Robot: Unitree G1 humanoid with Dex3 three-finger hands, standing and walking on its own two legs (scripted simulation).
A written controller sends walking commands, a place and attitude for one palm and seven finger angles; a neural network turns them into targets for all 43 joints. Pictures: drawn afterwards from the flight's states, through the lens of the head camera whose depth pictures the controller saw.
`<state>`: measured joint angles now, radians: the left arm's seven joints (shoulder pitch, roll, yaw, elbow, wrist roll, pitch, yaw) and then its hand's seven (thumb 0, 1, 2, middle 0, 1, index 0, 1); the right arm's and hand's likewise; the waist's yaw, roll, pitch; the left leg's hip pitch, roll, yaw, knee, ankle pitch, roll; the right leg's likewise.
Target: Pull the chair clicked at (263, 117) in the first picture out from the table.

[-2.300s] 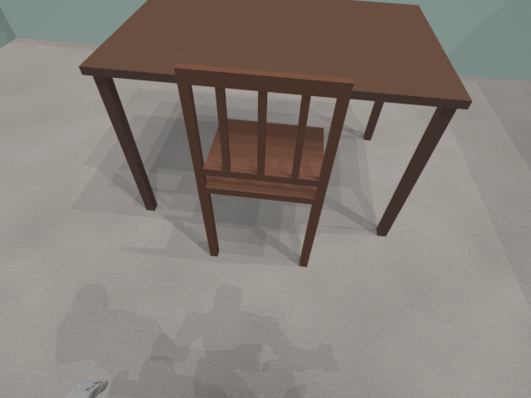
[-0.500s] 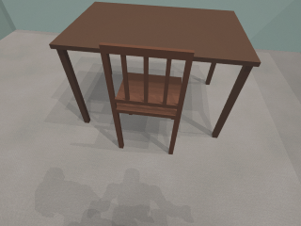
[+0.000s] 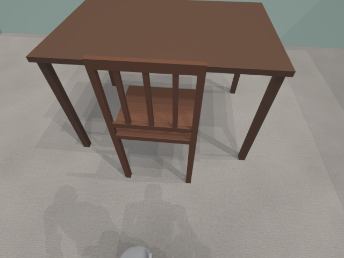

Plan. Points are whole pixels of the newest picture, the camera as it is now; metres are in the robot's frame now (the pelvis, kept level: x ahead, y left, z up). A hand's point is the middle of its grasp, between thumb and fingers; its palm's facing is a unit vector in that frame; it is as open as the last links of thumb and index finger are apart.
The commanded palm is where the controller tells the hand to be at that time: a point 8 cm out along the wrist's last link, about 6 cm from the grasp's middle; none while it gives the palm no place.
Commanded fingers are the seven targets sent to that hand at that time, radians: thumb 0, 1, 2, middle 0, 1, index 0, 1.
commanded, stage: take the last steps up to it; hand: left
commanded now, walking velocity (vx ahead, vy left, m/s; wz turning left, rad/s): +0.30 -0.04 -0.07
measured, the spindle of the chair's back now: (148, 101) +0.69 +0.16 -0.09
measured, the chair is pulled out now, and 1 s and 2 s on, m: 0.00 0.00 0.00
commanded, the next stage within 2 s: come to a stop and stand still in 0.42 s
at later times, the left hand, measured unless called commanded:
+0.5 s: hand (115, 227) +0.23 +0.19 -0.18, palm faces +0.01 -0.99 -0.17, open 7.3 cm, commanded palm none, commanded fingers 0.00 0.90 0.90 -0.20 -0.30 -0.20 -0.30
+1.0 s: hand (120, 201) +0.30 +0.20 -0.18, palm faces +0.01 -0.98 -0.22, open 7.3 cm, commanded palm none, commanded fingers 0.00 0.90 0.90 -0.20 -0.30 -0.20 -0.30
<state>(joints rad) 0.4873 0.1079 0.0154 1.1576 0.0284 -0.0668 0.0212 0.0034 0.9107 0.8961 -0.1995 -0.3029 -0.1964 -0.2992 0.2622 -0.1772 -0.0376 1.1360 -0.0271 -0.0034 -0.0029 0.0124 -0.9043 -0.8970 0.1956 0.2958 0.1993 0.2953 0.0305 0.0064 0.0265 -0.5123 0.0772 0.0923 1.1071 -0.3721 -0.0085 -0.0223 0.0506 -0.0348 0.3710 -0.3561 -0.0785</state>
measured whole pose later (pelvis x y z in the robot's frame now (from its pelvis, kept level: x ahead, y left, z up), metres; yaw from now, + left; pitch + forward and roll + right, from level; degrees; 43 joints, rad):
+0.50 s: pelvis +0.19 +0.02 +0.00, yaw -4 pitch -1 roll +1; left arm 0.27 0.17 0.07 1.04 0.04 -0.02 0.02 0.02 0.95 0.90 -0.20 -0.30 -0.19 -0.30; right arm 0.27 -0.16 -0.04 1.08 -0.02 -0.08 -0.03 -0.02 -0.94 -0.90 0.20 0.30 0.20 0.30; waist 0.01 -0.06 0.01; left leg -0.17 -0.03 0.18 0.41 -0.24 0.09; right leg -0.54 -0.10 -0.02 0.97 -0.24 0.01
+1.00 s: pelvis +0.21 +0.02 -0.01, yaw -1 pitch -1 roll +0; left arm 0.13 0.17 0.06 1.00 0.04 0.03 0.05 0.00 0.92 0.90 -0.20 -0.30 -0.20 -0.30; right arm 0.20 -0.16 -0.06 1.02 -0.01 0.03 -0.03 0.01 -0.91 -0.90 0.19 0.30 0.20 0.29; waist 0.00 -0.02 0.08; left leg -0.33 0.02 0.04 0.81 -0.45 -0.04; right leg -0.39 -0.11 -0.07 0.53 -0.12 0.04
